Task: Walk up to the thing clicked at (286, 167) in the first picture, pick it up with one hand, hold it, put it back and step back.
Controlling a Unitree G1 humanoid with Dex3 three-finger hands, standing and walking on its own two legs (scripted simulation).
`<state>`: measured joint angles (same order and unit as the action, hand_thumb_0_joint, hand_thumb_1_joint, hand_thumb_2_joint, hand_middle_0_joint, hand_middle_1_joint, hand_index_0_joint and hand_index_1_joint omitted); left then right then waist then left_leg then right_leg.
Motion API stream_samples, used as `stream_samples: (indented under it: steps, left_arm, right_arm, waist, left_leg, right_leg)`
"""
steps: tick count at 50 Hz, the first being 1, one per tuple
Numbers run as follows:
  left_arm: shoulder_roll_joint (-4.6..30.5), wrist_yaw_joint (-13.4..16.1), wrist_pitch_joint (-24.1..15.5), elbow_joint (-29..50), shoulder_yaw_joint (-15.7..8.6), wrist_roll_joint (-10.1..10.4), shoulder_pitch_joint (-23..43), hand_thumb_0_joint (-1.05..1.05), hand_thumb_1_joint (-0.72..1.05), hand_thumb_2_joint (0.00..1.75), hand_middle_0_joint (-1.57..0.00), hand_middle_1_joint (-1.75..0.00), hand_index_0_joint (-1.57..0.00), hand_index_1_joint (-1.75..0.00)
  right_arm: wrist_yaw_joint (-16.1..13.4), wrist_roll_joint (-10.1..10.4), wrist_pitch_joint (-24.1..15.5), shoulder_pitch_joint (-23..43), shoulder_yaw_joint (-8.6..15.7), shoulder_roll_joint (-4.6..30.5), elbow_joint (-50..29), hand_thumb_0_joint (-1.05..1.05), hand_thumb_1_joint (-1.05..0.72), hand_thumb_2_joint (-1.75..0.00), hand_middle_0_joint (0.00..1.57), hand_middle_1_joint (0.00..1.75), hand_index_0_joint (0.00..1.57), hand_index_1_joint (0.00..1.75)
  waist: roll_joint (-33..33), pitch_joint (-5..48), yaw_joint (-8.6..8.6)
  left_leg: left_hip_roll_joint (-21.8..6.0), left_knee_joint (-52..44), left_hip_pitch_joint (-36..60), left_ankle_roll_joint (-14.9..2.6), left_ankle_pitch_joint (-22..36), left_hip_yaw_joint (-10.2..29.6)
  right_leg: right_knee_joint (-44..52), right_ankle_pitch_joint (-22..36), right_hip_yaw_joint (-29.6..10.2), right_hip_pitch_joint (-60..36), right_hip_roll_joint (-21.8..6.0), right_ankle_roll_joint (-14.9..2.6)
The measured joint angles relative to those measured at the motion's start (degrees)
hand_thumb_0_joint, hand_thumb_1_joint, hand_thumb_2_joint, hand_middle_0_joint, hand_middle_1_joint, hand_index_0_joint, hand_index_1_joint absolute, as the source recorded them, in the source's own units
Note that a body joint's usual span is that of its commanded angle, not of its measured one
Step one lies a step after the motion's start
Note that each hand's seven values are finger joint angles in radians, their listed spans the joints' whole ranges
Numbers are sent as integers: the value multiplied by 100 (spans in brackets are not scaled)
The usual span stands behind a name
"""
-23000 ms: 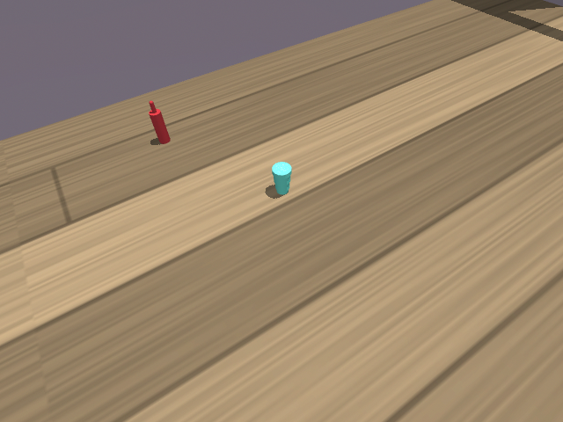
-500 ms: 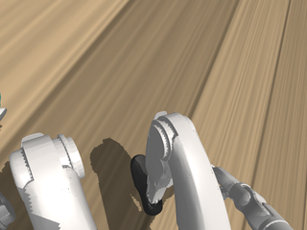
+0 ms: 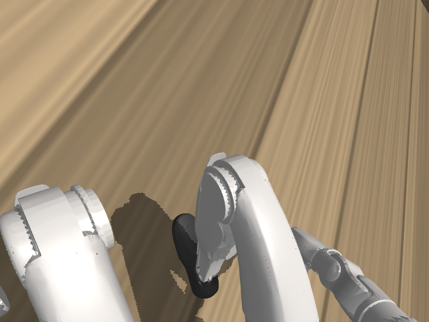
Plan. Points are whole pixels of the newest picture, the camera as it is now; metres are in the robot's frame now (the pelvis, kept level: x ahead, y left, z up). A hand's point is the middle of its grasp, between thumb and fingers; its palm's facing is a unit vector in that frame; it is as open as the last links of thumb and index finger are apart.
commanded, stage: loosen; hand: left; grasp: from the side
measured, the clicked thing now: out of the picture +0.40 +0.31 -0.21
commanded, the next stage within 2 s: open in 0.16 s
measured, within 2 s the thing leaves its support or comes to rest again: neither
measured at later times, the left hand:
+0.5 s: hand out of the picture +0.41 +0.32 -0.17, palm faces +0.47 -0.88 +0.01, open 13.5 cm
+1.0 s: hand out of the picture +0.41 +0.35 -0.14, palm faces +0.48 -0.88 +0.01, open 17.4 cm
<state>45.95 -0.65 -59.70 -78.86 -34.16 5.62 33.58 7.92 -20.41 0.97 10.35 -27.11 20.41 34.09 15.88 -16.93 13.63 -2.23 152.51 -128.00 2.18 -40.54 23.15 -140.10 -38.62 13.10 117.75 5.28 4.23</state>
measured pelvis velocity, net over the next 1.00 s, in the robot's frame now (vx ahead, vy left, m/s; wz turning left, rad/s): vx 0.00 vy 0.00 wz -0.01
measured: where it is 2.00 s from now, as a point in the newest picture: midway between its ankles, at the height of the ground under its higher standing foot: (146, 296)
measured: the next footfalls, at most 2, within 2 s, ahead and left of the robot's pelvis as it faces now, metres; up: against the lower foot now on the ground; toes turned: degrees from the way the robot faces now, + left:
none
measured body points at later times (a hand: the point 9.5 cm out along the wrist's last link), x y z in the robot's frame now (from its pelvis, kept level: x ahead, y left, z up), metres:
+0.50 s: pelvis +0.00 +0.01 +0.00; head +0.21 +0.20 +0.33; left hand +0.38 +0.37 -0.17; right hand +0.18 -0.23 -0.03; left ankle +0.08 +0.13 -0.25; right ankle +0.13 -0.12 -0.25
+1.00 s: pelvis +0.00 +0.00 +0.00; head +0.21 +0.20 +0.34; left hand +0.37 +0.39 -0.14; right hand +0.18 -0.23 -0.03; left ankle +0.08 +0.13 -0.25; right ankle +0.13 -0.12 -0.25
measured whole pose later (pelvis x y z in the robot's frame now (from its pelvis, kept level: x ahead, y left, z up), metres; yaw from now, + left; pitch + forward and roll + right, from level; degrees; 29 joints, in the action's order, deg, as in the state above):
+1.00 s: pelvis +0.00 +0.00 +0.00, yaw +0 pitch +13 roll -17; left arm 46.3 -4.7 -57.0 -68.3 -35.8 6.8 32.6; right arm 7.3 -18.5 2.5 8.0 -25.8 19.6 32.3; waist 15.4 -14.7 11.6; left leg -2.8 152.0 -127.9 1.5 -40.8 23.0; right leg -139.1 -38.4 13.3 117.4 5.4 3.6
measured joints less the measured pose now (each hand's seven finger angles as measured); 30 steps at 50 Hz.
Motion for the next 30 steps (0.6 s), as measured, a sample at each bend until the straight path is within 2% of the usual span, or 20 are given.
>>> stream_samples:
  steps: [8, 12, 20, 30]
  left_arm:
    - [57, 39, -126, -129, 26, 30, 5, -3, -53, 106, -70, -100, -62, -98]
    - [82, 67, -149, -178, 55, 33, 24, -3, -49, 101, -72, -95, -64, -94]
    - [122, 65, -258, -130, 99, 45, 74, -2, -41, 67, -70, -73, -67, -72]
    - [167, -8, -232, -205, 247, 132, 150, -2, -53, 26, -43, -34, -43, -35]
  right_arm:
    - [2, -26, 1, 36, -97, 5, -46, 0, -91, -90, 21, 30, 20, 30]
    - [1, -29, -2, 31, -128, 7, -75, 0, -91, -90, 21, 30, 20, 30]
    - [19, -30, 1, -2, -157, 9, -106, 0, -91, -90, 21, 30, 20, 30]
    - [29, 19, 29, -8, -160, 10, -177, 0, -92, -90, 21, 30, 20, 30]
  waist:
    - [40, -26, -4]
    - [55, -33, -15]
    - [72, -27, -43]
    - [36, 37, -41]
  left_leg:
    - [-21, 34, 15, -40, 13, 35]
    - [-29, 49, 28, -54, 16, 54]
    - [-43, 58, 30, -88, 13, 65]
    - [-72, 46, 26, -131, 5, 59]
  right_leg:
    - [18, 49, 21, -28, 39, 32]
    - [26, 66, 37, -48, 54, 12]
    - [51, 76, 51, -73, 70, -7]
    - [91, 86, 54, -82, 89, -6]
